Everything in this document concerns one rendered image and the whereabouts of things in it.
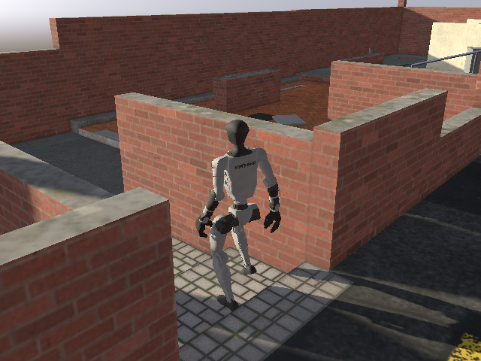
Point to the stairs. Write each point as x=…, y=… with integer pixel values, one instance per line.
x=197, y=287

